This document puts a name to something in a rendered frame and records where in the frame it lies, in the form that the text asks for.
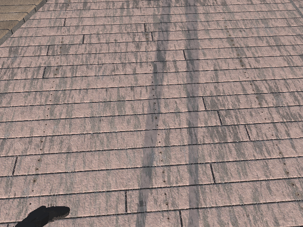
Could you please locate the left robot hand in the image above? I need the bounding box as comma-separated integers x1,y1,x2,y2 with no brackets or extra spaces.
13,205,70,227

